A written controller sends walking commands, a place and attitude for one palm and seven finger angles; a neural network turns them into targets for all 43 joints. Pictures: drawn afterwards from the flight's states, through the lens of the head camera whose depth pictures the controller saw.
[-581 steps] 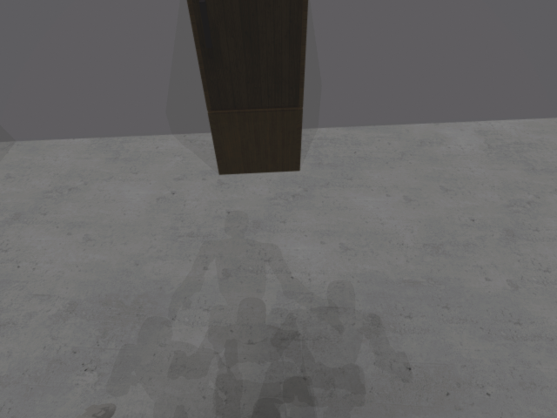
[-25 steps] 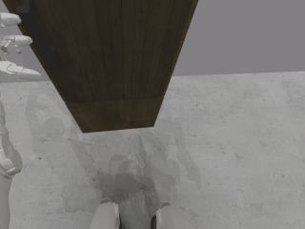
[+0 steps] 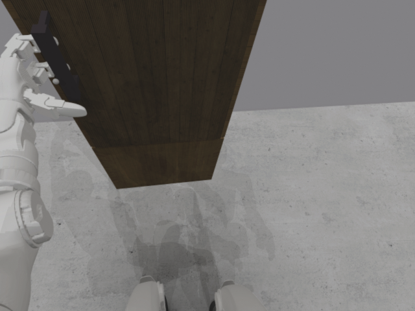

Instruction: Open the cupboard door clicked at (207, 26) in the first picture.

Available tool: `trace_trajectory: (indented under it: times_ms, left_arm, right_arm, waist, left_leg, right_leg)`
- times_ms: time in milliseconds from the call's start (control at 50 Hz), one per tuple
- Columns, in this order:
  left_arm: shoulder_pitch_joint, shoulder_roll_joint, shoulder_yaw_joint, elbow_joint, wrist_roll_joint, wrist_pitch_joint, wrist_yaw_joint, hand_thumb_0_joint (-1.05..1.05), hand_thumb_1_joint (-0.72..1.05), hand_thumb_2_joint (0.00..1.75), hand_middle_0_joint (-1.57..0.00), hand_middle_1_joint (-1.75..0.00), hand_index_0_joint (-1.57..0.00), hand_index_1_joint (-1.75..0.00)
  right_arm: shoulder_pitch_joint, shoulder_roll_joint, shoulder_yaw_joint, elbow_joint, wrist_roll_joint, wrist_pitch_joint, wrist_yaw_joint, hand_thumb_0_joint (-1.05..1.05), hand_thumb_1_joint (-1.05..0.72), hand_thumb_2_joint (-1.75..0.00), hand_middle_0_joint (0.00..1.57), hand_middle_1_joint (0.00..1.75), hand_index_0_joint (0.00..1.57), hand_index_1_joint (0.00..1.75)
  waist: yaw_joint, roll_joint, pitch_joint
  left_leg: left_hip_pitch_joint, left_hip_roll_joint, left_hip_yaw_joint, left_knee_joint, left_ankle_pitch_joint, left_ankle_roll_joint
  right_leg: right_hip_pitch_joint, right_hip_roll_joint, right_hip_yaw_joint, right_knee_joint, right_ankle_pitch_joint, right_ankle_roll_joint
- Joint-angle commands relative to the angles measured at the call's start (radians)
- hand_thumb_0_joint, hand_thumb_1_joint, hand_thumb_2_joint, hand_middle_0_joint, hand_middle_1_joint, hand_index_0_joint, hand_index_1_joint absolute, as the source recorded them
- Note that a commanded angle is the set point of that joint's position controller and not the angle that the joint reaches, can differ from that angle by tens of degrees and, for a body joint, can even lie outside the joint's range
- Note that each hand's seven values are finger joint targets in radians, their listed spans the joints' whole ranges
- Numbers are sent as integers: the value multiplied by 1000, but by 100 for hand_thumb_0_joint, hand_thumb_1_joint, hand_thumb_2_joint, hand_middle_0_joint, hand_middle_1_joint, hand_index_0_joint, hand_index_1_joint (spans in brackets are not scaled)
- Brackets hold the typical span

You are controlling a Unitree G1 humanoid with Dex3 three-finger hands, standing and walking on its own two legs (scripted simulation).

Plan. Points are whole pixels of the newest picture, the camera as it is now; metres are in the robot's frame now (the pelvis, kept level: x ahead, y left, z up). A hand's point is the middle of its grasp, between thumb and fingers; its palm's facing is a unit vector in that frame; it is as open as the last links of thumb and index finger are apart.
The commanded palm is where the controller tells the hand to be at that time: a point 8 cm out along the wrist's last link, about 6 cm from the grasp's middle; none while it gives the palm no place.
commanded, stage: slide the fingers in behind the handle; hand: left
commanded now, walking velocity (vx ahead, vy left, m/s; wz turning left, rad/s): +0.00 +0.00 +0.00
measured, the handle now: (61, 60) +0.57 +0.23 +0.09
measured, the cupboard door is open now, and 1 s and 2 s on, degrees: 0 0 2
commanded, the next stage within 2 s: close the thumb around the handle in 0.92 s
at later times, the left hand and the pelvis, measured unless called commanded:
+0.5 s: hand (74, 79) +0.53 +0.20 +0.09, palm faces +0.06 -1.00 +0.00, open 14.0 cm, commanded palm +0.50 +0.24 +0.09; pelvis +0.00 -0.01 +0.00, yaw +0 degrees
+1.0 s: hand (76, 80) +0.52 +0.20 +0.09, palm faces +0.09 -1.00 -0.01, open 14.0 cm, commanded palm +0.50 +0.23 +0.09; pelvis +0.01 -0.01 +0.00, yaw +1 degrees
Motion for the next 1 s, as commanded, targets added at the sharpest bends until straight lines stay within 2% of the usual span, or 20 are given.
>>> trace_trajectory:
  times_ms: [0,20,40,80,160,220,260,300,360,400,480,500,700,720,760,800,820,840,900,980]
  left_arm:
    - [-460,276,38,-247,-16,-79,4,0,-50,30,-30,-120,-30,-120]
    - [-457,231,6,-256,-17,-81,3,0,-50,30,-30,-120,-30,-120]
    - [-446,201,-8,-247,-23,-79,2,0,-50,30,-30,-120,-30,-120]
    - [-447,193,-13,-224,-25,-75,5,0,-50,30,-30,-120,-30,-120]
    - [-464,261,34,-215,-18,-63,24,0,-50,30,-30,-120,-30,-120]
    - [-491,229,4,-242,-13,-76,31,0,-50,30,-30,-120,-30,-120]
    - [-472,251,28,-239,-14,-87,34,0,-50,30,-30,-120,-30,-120]
    - [-485,213,-10,-212,-11,-77,32,0,-50,30,-30,-120,-30,-120]
    - [-488,199,-11,-214,-14,-70,36,0,-50,30,-30,-120,-30,-120]
    - [-507,198,-17,-198,-12,-60,42,0,-50,30,-30,-120,-30,-120]
    - [-509,191,-7,-258,-6,-78,59,0,-50,30,-30,-120,-30,-120]
    - [-502,162,-26,-244,-4,-75,64,0,-50,30,-30,-120,-30,-120]
    - [-492,166,-19,-264,-3,-86,75,0,-50,30,-30,-120,-30,-120]
    - [-495,120,-56,-260,-1,-85,73,0,-50,30,-30,-120,-30,-120]
    - [-498,108,-56,-265,-8,-91,76,0,-50,30,-30,-120,-30,-120]
    - [-473,150,-24,-274,-4,-95,79,0,-50,30,-30,-120,-30,-120]
    - [-478,98,-65,-262,-5,-93,77,0,-50,30,-30,-120,-30,-120]
    - [-494,100,-62,-262,-7,-93,77,0,-50,30,-30,-120,-30,-120]
    - [-509,97,-66,-254,-4,-96,83,0,-50,30,-30,-120,-30,-120]
    - [-491,90,-66,-279,-8,-105,82,0,-50,30,-30,-120,-30,-120]
  right_arm:
    - [177,-196,-80,-34,-7,-17,-15,0,-90,-90,20,30,20,30]
    - [172,-189,-82,-34,-6,-19,-11,0,-90,-90,20,30,20,30]
    - [169,-187,-82,-32,-6,-21,-9,0,-90,-90,20,30,20,30]
    - [168,-190,-83,-29,-3,-20,-10,0,-90,-90,20,30,20,30]
    - [173,-196,-78,-30,-5,-22,-13,0,-90,-90,20,30,20,30]
    - [167,-187,-78,-31,-6,-29,-9,0,-90,-90,20,30,20,30]
    - [173,-190,-79,-31,-8,-29,-10,0,-90,-90,20,30,20,30]
    - [170,-187,-77,-25,-6,-30,-9,0,-90,-90,20,30,20,30]
    - [179,-189,-79,-25,-10,-32,-6,0,-90,-90,20,30,20,30]
    - [179,-190,-79,-19,-8,-32,-7,0,-90,-90,20,30,20,30]
    - [189,-184,-84,-19,-15,-37,0,0,-90,-90,20,30,20,30]
    - [187,-180,-85,-17,-15,-37,2,0,-90,-90,20,30,20,30]
    - [189,-182,-88,-10,-15,-31,6,0,-90,-90,20,30,20,30]
    - [185,-177,-88,-11,-13,-32,8,0,-90,-90,20,30,20,30]
    - [191,-177,-89,-7,-17,-34,10,0,-90,-90,20,30,20,30]
    - [188,-182,-91,-8,-16,-32,10,0,-90,-90,20,30,20,30]
    - [182,-176,-90,-8,-14,-32,12,0,-90,-90,20,30,20,30]
    - [182,-177,-90,-5,-15,-32,12,0,-90,-90,20,30,20,30]
    - [184,-178,-91,0,-16,-33,11,0,-90,-90,20,30,20,30]
    - [181,-177,-93,0,-17,-33,13,0,-90,-90,20,30,20,30]
  waist:
    - [1,165,-480]
    - [-2,184,-486]
    - [-6,157,-466]
    - [-14,141,-443]
    - [-8,116,-429]
    - [-13,148,-452]
    - [-8,124,-468]
    - [-23,135,-441]
    - [-19,138,-451]
    - [-32,135,-437]
    - [-10,169,-520]
    - [-19,171,-498]
    - [-17,141,-484]
    - [-24,156,-473]
    - [-25,154,-468]
    - [-6,168,-501]
    - [-22,155,-477]
    - [-25,151,-460]
    - [-31,140,-466]
    - [-19,155,-497]
  left_leg:
    - [528,-37,-71,-70,401,18]
    - [548,-38,-69,-70,404,17]
    - [536,-38,-68,-69,388,18]
    - [521,-38,-67,-71,373,20]
    - [460,-43,-61,-70,339,26]
    - [474,-43,-56,-62,342,25]
    - [465,-43,-59,-59,354,26]
    - [460,-41,-59,-59,339,25]
    - [476,-42,-65,-63,341,24]
    - [462,-40,-64,-58,329,24]
    - [518,-41,-67,-52,402,21]
    - [524,-39,-68,-52,408,18]
    - [511,-41,-64,-61,403,21]
    - [522,-43,-65,-63,401,20]
    - [541,-42,-70,-62,422,20]
    - [553,-41,-71,-63,437,16]
    - [549,-42,-69,-63,422,18]
    - [538,-41,-70,-62,407,17]
    - [540,-42,-73,-61,417,19]
    - [570,-42,-76,-59,451,16]
  right_leg:
    - [26,27,31,-112,372,-2]
    - [12,27,30,-115,369,-1]
    - [11,28,27,-120,361,1]
    - [3,28,29,-122,354,2]
    - [39,25,37,-122,351,2]
    - [34,24,43,-121,356,5]
    - [53,27,42,-112,370,2]
    - [24,24,40,-114,354,5]
    - [19,26,35,-115,343,0]
    - [1,24,37,-117,335,5]
    - [22,26,35,-101,386,0]
    - [5,26,31,-102,387,0]
    - [35,29,34,-112,406,2]
    - [17,29,32,-113,397,1]
    - [10,31,27,-112,404,-3]
    - [22,29,29,-107,411,-4]
    - [7,30,28,-113,402,-1]
    - [2,29,27,-115,392,-1]
    - [4,28,28,-111,401,-1]
    - [10,28,26,-106,422,-3]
